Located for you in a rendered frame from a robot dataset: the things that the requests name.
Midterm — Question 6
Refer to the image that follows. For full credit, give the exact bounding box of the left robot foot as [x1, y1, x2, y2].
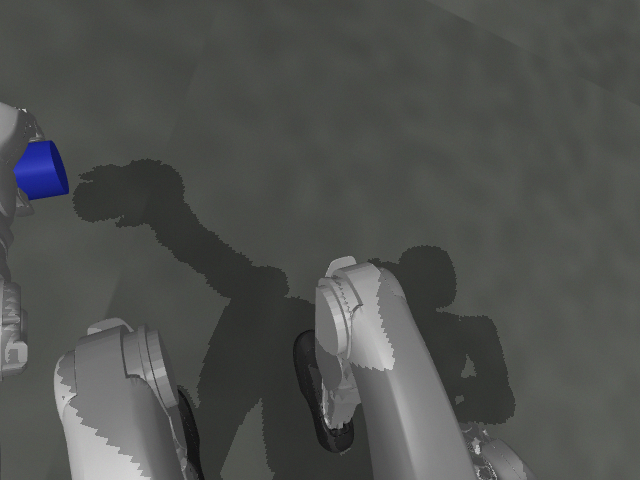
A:
[178, 389, 205, 480]

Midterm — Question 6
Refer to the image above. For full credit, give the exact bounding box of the left robot arm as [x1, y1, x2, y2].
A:
[0, 160, 28, 480]

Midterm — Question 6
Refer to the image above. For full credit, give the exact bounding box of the left robot hand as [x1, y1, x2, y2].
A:
[0, 102, 46, 217]

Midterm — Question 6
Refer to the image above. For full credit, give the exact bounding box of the right robot foot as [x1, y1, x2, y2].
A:
[293, 330, 354, 453]

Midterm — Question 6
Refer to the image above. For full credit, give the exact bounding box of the can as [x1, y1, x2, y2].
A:
[13, 140, 69, 200]

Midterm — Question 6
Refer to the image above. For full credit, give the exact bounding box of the right robot hand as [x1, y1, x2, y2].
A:
[458, 421, 539, 480]

